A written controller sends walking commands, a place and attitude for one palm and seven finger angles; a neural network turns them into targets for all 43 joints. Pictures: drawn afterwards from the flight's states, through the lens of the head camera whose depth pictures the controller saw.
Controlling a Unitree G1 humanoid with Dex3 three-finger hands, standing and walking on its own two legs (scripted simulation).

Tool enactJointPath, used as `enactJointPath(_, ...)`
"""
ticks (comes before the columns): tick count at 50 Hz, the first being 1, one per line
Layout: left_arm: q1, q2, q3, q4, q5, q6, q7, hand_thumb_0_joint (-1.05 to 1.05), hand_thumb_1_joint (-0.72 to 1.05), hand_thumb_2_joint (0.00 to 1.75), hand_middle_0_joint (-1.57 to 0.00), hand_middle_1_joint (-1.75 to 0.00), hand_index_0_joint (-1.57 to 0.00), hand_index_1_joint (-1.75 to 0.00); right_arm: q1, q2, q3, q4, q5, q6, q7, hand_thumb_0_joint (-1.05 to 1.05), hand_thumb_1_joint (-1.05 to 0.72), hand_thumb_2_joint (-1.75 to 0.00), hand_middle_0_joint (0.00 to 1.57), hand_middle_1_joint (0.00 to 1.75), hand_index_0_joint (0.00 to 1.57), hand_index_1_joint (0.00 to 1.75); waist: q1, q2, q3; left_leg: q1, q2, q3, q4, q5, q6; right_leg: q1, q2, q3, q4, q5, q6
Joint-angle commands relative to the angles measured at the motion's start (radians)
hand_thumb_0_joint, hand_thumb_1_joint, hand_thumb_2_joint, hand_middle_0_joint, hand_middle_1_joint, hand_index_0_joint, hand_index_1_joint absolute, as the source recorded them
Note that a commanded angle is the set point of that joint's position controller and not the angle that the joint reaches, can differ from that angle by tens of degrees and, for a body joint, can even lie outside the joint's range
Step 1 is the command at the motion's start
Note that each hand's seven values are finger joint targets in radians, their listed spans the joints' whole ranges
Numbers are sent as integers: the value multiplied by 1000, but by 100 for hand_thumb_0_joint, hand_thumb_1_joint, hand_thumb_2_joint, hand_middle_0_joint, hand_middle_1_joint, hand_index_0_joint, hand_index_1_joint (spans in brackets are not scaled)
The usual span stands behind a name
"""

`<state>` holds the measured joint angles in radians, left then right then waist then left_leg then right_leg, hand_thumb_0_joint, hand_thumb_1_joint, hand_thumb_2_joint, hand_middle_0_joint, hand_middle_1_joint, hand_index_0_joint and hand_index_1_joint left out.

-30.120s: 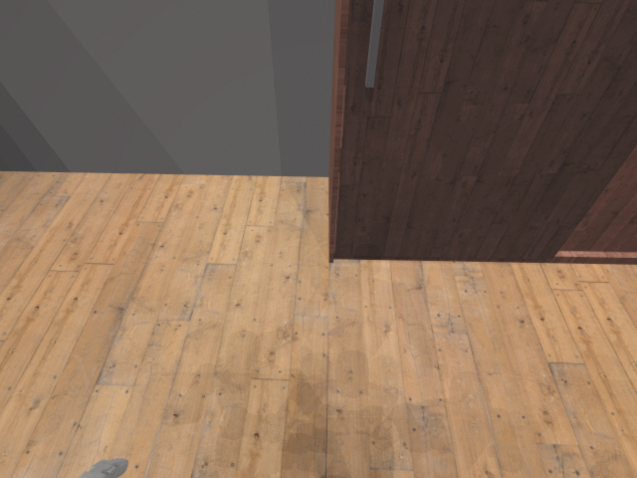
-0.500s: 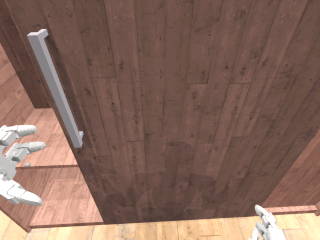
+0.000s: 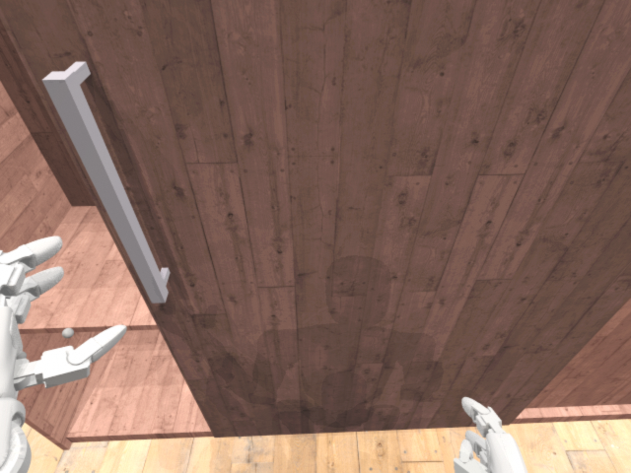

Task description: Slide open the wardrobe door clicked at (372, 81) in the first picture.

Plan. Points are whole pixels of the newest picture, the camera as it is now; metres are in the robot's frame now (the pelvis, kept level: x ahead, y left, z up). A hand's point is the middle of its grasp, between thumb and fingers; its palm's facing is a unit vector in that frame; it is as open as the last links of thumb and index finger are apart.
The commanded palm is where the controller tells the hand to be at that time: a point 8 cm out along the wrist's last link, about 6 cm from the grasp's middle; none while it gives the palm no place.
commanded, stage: draw the hand back to the body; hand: left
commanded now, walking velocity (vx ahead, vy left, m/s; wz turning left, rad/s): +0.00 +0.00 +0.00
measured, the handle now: (126, 204) +0.35 +0.29 +0.18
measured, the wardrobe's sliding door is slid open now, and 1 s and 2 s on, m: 0.43 0.43 0.43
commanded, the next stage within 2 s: step back with the hand held close in 0.64 s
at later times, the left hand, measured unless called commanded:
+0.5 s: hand (108, 320) +0.20 +0.24 +0.16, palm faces +0.43 -0.83 -0.37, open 7.5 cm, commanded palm +0.15 +0.28 +0.17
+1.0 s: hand (101, 321) +0.20 +0.25 +0.16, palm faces +0.39 -0.81 -0.44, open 7.4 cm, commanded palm +0.14 +0.28 +0.18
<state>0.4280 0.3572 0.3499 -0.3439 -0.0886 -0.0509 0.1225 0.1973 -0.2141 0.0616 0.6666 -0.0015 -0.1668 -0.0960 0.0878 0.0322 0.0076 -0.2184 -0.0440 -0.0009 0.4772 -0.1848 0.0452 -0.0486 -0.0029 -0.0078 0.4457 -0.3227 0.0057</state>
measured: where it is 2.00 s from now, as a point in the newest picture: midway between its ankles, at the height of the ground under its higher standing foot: outside the picture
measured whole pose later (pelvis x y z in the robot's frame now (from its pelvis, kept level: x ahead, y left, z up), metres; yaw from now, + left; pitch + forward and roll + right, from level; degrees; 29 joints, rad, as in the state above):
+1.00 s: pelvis +0.00 -0.01 +0.00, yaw -1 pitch -1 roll -1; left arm 0.51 0.38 0.37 -0.44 -0.08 -0.11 0.09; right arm 0.16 -0.24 0.01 0.57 0.00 0.02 -0.08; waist 0.03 0.05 0.00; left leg -0.27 -0.01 -0.01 0.44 -0.15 0.03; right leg -0.09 0.03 -0.01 0.37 -0.27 -0.01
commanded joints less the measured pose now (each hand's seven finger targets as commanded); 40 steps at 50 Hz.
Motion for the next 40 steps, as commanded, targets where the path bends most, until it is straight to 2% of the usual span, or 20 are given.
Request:
enactJointPath(1,-76,194,94,-271,3,-67,9,0,47,69,-22,-55,-22,-55,-134,-130,-59,-182,0,-35,-1,0,-90,-90,20,30,20,30,-9,72,-102,194,80,-71,-98,150,-28,-129,-1,-12,-85,196,-38)
enactJointPath(4,-47,204,109,-266,4,-60,6,0,57,74,-21,-49,-21,-49,-136,-134,-62,-187,-2,-21,6,0,-90,-90,20,30,20,30,-6,42,-86,188,84,-70,-107,175,-32,-119,6,-15,-99,208,-37)
enactJointPath(5,-37,182,93,-254,0,-56,3,0,61,76,-21,-47,-21,-47,-133,-128,-61,-192,0,-12,8,0,-90,-90,20,30,20,30,-11,43,-73,185,83,-63,-107,173,-32,-122,2,-15,-97,208,-36)
enactJointPath(9,-22,203,114,-283,1,-55,-4,0,75,83,-21,-38,-21,-38,-135,-130,-67,-201,-2,5,12,0,-90,-90,20,30,20,30,-5,37,-112,203,79,-45,-92,235,-29,-97,6,-15,-106,266,-34)
enactJointPath(10,-26,180,92,-283,-1,-53,-7,0,79,85,-20,-36,-20,-36,-131,-125,-66,-204,-1,11,13,0,-90,-90,20,30,20,30,-12,46,-109,203,79,-45,-92,245,-30,-97,3,-15,-99,269,-32)
enactJointPath(12,-54,180,82,-298,0,-51,-9,0,86,88,-20,-32,-20,-32,-140,-124,-65,-209,0,17,15,0,-90,-90,20,30,20,30,-15,54,-85,201,78,-44,-96,217,-30,-116,6,-14,-108,249,-30)
enactJointPath(13,-63,190,89,-304,0,-51,-8,0,90,90,-20,-30,-20,-30,-138,-124,-66,-211,-2,18,13,0,-90,-90,20,30,20,30,-13,50,-99,204,73,-42,-98,194,-27,-114,5,-13,-112,242,-29)
enactJointPath(14,-46,200,101,-291,1,-49,-7,0,90,90,-20,-30,-20,-30,-143,-128,-68,-206,-3,19,10,0,-90,-90,20,30,20,30,-11,20,-91,205,74,-34,-95,204,-23,-111,8,-13,-124,259,-29)
enactJointPath(15,-34,178,86,-277,-2,-48,-10,0,90,90,-20,-30,-20,-30,-140,-123,-67,-207,0,24,9,0,-90,-90,20,30,20,30,-14,35,-86,204,73,-29,-95,199,-22,-112,4,-12,-118,256,-27)
enactJointPath(19,-41,194,99,-266,-7,-49,-14,0,90,90,-20,-30,-20,-30,-153,-124,-69,-207,0,36,5,0,-90,-90,20,30,20,30,-11,9,-68,194,66,-21,-97,161,-15,-116,6,-6,-145,246,-25)
enactJointPath(22,-54,190,94,-266,-8,-53,-13,0,90,90,-20,-30,-20,-30,-158,-117,-68,-207,-1,38,1,0,-90,-90,20,30,20,30,-13,29,-58,195,57,-12,-94,141,-11,-123,0,-1,-153,239,-21)
enactJointPath(24,-60,197,98,-266,-10,-52,-16,0,90,90,-20,-30,-20,-30,-165,-123,-70,-206,-2,37,-1,0,-90,-90,20,30,20,30,-10,1,-51,197,57,-10,-96,142,-9,-122,2,1,-170,245,-19)
enactJointPath(28,-77,196,94,-266,-8,-61,-14,0,90,90,-20,-30,-20,-30,-166,-116,-68,-202,-4,31,-3,0,-90,-90,20,30,20,30,-10,30,-52,203,49,-9,-97,129,-8,-125,-1,5,-173,229,-17)
enactJointPath(30,-62,195,96,-265,-9,-64,-14,0,90,90,-20,-30,-20,-30,-164,-117,-71,-198,-5,29,-6,0,-90,-90,20,30,20,30,-10,19,-67,211,48,-3,-95,148,-4,-111,-5,8,-173,260,-16)
enactJointPath(33,-70,188,88,-250,-11,-63,-19,0,90,90,-20,-30,-20,-30,-173,-115,-70,-199,-4,32,-6,0,-90,-90,20,30,20,30,-10,-6,-38,206,45,0,-95,134,-4,-128,-3,9,-187,245,-11)
enactJointPath(35,-62,185,87,-243,-12,-64,-19,0,90,90,-20,-30,-20,-30,-170,-116,-71,-194,-4,31,-8,0,-90,-90,20,30,20,30,-11,17,-41,212,46,2,-98,140,-3,-120,-6,12,-186,254,-12)
enactJointPath(37,-75,189,89,-245,-12,-66,-20,0,90,90,-20,-30,-20,-30,-173,-115,-72,-196,-5,32,-8,0,-90,-90,20,30,20,30,-11,-2,-33,208,44,2,-97,134,-3,-126,-5,13,-193,246,-10)
enactJointPath(38,-149,241,131,-283,-13,-74,-14,0,90,90,-20,-30,-20,-30,-177,-119,-73,-194,-3,31,-10,0,-90,-90,20,30,20,30,-10,19,-62,219,42,2,-94,133,-3,-121,-6,19,-198,246,-10)
enactJointPath(39,-340,419,293,-340,10,-134,12,0,90,90,-20,-30,-20,-30,-159,-116,-54,-237,9,52,-7,0,-90,-90,20,30,20,30,-43,43,37,173,46,-22,-46,98,5,-211,-50,75,-257,333,7)
enactJointPath(40,-203,301,209,-258,8,-143,-1,0,90,90,-20,-30,-20,-30,-172,-121,-71,-197,-5,66,-4,0,-90,-90,20,30,20,30,-48,-26,7,151,46,-36,-9,143,9,-210,-68,67,-228,408,14)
